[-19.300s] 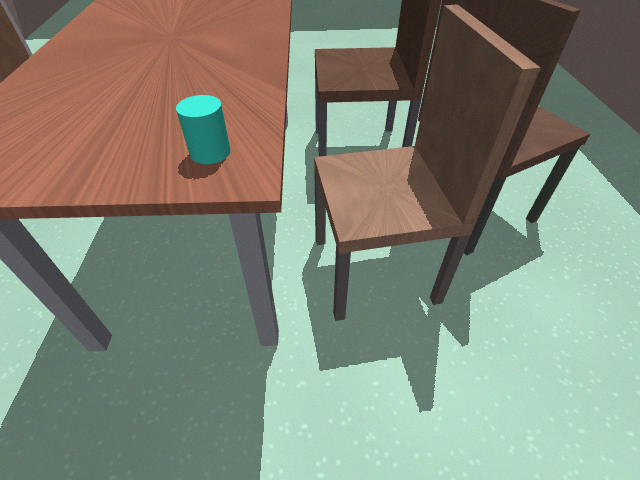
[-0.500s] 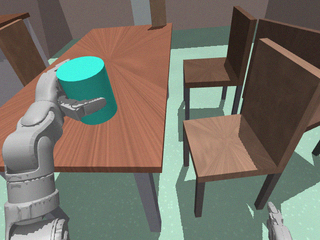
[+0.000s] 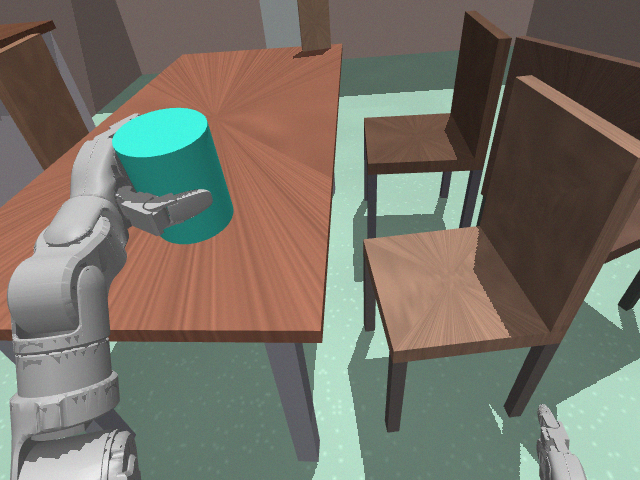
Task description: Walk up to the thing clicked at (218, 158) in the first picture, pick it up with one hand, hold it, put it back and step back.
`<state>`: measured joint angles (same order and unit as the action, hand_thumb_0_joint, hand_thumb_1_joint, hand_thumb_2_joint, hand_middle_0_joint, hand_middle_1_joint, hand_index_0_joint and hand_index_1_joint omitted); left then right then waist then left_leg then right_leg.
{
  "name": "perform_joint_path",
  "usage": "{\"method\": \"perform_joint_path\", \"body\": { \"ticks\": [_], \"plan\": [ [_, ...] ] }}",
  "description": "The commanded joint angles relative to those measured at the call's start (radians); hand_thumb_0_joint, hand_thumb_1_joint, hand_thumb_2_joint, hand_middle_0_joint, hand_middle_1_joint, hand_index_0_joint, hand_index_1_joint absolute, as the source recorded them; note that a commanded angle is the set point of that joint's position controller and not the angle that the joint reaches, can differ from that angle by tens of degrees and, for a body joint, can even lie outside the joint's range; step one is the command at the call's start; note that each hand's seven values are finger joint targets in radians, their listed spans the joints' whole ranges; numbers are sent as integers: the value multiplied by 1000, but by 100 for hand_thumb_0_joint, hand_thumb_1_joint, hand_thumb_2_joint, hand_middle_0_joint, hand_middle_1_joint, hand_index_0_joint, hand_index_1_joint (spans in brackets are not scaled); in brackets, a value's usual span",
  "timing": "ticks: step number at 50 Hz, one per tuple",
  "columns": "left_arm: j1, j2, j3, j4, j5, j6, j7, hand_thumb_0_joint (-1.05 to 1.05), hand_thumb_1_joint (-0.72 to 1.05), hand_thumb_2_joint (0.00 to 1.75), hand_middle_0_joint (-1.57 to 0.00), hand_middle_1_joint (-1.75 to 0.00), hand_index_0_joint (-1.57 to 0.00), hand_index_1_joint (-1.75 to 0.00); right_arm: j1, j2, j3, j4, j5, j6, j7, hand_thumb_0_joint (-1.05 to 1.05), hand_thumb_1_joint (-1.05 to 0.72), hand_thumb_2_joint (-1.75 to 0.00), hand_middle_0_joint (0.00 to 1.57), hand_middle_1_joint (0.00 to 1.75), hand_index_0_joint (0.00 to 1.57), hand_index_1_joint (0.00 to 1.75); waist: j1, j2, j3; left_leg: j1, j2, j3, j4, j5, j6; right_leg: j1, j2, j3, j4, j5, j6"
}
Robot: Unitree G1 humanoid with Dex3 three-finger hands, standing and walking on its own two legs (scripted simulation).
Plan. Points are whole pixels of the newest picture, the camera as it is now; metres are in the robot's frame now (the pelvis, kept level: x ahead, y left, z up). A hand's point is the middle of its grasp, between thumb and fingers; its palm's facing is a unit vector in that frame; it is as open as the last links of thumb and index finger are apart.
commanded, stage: crouch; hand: left
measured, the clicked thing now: (179, 177) +0.35 +0.16 +0.28
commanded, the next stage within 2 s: lower in 1.30 s
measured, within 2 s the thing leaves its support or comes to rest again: neither
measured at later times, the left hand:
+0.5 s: hand (207, 214) +0.42 +0.18 +0.18, palm faces +0.18 -0.98 -0.02, open 11.8 cm
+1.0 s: hand (218, 214) +0.47 +0.19 +0.14, palm faces +0.19 -0.98 +0.01, open 11.8 cm
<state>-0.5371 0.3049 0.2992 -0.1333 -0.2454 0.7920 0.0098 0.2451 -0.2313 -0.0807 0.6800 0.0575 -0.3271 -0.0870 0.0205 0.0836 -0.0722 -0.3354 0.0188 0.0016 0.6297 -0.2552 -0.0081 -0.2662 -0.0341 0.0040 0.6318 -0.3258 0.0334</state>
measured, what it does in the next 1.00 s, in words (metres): stands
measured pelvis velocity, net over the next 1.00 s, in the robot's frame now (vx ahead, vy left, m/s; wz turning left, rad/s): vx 0.01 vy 0.01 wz -0.03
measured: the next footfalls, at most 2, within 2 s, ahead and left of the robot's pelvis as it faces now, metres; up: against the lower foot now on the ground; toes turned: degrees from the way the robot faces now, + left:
none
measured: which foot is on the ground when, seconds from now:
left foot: down 0.00-1.00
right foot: down 0.00-1.00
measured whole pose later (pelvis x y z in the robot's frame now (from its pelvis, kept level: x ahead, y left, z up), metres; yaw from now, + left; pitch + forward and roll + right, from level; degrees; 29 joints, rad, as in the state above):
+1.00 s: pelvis +0.01 +0.01 +0.00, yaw -2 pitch +5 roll -1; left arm -0.72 0.34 0.31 0.73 -0.13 0.10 0.03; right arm 0.26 -0.22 -0.03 0.58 0.01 -0.28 -0.06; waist -0.07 0.02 -0.03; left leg -0.46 0.04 0.02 0.65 -0.27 0.00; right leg -0.39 -0.01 0.03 0.62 -0.31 0.04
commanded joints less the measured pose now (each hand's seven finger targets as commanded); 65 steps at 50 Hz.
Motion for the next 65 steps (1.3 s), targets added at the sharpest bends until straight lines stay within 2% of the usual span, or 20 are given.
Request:
{"method": "perform_joint_path", "body": {
  "ticks": [1, 4, 7, 8, 9, 11, 19, 21, 25, 28, 30, 34, 36, 42, 44, 47, 48, 50, 58, 65],
  "plan": [
    [-618, 222, 74, -182, -25, -100, 2, 0, 0, 129, -131, -146, -132, -147, -163, -116, -37, -149, -1, -71, -7, 0, 56, -5, 5, 5, 5, 5, -11, -40, -220, 190, -22, 10, -100, 51, 13, -86, 43, -60, -133, 89, -26],
    [-518, 141, 27, 28, -17, -90, -2, 0, 2, 128, -129, -144, -130, -145, -178, -109, -19, -157, -2, -71, -7, 0, 56, -5, 5, 5, 5, 5, -14, -116, -153, 148, -18, 2, -118, 0, 15, -107, 45, -62, -148, 54, -21],
    [-632, 232, 66, -30, -11, -138, 3, 0, 5, 127, -127, -142, -129, -142, -128, -107, -20, -156, -1, -69, -10, 0, 57, -5, 5, 5, 5, 5, -16, -139, -203, 161, -30, 14, -108, 17, 23, -99, 38, -55, -153, 64, -18],
    [-589, 216, 63, 96, -7, -143, 0, 0, 6, 128, -126, -142, -128, -143, -115, -116, -25, -157, -2, -68, -12, 0, 57, -5, 5, 5, 5, 5, -30, -165, -187, 156, -31, 19, -102, 31, 28, -101, 35, -50, -153, 80, -14],
    [-641, 230, 60, 40, 0, -171, 2, 0, 6, 127, -125, -141, -127, -142, -111, -110, -23, -150, -3, -69, -11, 0, 57, -4, 5, 5, 5, 5, -26, -128, -205, 159, -34, 20, -101, 44, 26, -99, 32, -46, -148, 97, -17],
    [-645, 216, 50, 146, 15, -216, 12, 0, 4, 126, -123, -140, -125, -140, -112, -97, -6, -152, -8, -75, -14, 0, 57, -5, 5, 5, 5, 5, -22, -133, -199, 146, -31, 19, -98, 51, 26, -105, 31, -47, -134, 106, -19],
    [-793, 327, 75, 82, 57, -463, 27, 0, 5, 126, -123, -139, -124, -140, -133, -105, -5, -216, -25, -105, -25, 0, 55, -5, 5, 5, 5, 5, -41, -20, -403, 229, -21, 7, -47, 142, 18, -67, 28, -32, -97, 194, -23],
    [-789, 312, 50, 107, 61, -506, 19, 0, 4, 128, -122, -141, -124, -142, -155, -84, 15, -210, -29, -111, -24, 0, 54, -6, 5, 5, 5, 5, -48, 8, -411, 233, -16, 3, -43, 148, 16, -71, 32, -33, -91, 201, -26],
    [-840, 369, 80, 131, 57, -575, 22, 0, 3, 130, -125, -144, -127, -145, -178, -98, 12, -210, -34, -109, -29, 0, 54, -6, 5, 5, 5, 5, -56, 37, -414, 214, -14, 7, -46, 134, 12, -64, 36, -31, -93, 196, -26],
    [-868, 343, 57, 186, 63, -604, 23, 0, 1, 132, -126, -146, -128, -147, -127, -85, 15, -168, -40, -105, -28, 0, 54, -6, 5, 5, 5, 5, -77, 42, -398, 222, -9, 11, -44, 141, 12, -84, 40, -33, -92, 202, -26],
    [-790, 322, 62, 339, 63, -608, 18, 0, -2, 132, -128, -147, -130, -148, -108, -97, 2, -163, -38, -98, -26, 0, 54, -6, 5, 5, 5, 5, -86, 5, -354, 198, -8, 13, -52, 122, 16, -94, 44, -33, -99, 194, -24],
    [-678, 212, -11, 597, 70, -619, -15, 0, 2, 131, -129, -146, -131, -147, -86, -111, -1, -185, -37, -89, -9, 0, 55, -5, 5, 5, 5, 5, -108, -89, -266, 151, -4, 12, -63, 116, 24, -141, 54, -42, -108, 197, -22],
    [-719, 235, -6, 586, 76, -646, -23, 0, 2, 130, -129, -145, -131, -146, -57, -105, 12, -198, -36, -80, 4, 0, 56, -5, 5, 5, 5, 5, -98, -69, -291, 161, -3, 14, -60, 148, 23, -139, 54, -41, -103, 220, -26],
    [-890, 325, 53, 460, 74, -763, -1, 0, 4, 129, -126, -143, -128, -143, -52, -152, -38, -234, -38, -58, 19, 0, 56, -5, 5, 5, 5, 5, -74, 1, -383, 217, 10, -1, -60, 201, 6, -130, 59, -50, -85, 229, -38],
    [-896, 380, 95, 455, 78, -799, 11, 0, 4, 131, -125, -143, -127, -144, -92, -139, -14, -301, -37, -51, 19, 0, 55, -5, 5, 5, 5, 5, -62, -15, -459, 230, 9, -2, -47, 230, 10, -78, 57, -46, -87, 252, -35],
    [-915, 391, 93, 422, 83, -850, 18, 0, 0, 129, -122, -142, -124, -142, -93, -96, 18, -255, -44, -25, 18, 0, 54, -5, 5, 5, 5, 5, -57, 21, -510, 224, 4, 5, -22, 291, 16, -51, 51, -32, -75, 310, -31],
    [-857, 339, 62, 521, 88, -847, 16, 0, 0, 129, -122, -141, -124, -142, -117, -96, 17, -282, -43, -18, 15, 0, 53, -6, 5, 5, 5, 5, -66, -8, -500, 209, 2, 8, -18, 293, 21, -42, 49, -29, -76, 319, -27],
    [-934, 412, 91, 402, 94, -880, 26, 0, 1, 130, -123, -142, -125, -142, -114, -103, 17, -300, -50, 0, 12, 0, 53, -6, 5, 5, 5, 5, -65, 52, -564, 226, 2, 12, -14, 302, 15, -16, 47, -24, -75, 331, -28],
    [-807, 308, 21, 656, 98, -870, -6, 0, -1, 129, -125, -140, -126, -141, -54, -102, 4, -207, -47, 55, 13, 0, 54, -6, 5, 5, 5, 5, -119, 33, -386, 203, 15, 12, -20, 291, 20, -138, 55, -32, -95, 320, -31],
    [-835, 331, 47, 701, 79, -902, -26, 0, 0, 126, -124, -139, -126, -140, -62, -131, -13, -261, -44, 80, 20, 0, 55, -5, 5, 5, 5, 5, -121, -24, -379, 168, 15, 8, -14, 279, 27, -138, 53, -36, -86, 321, -27]
  ]
}}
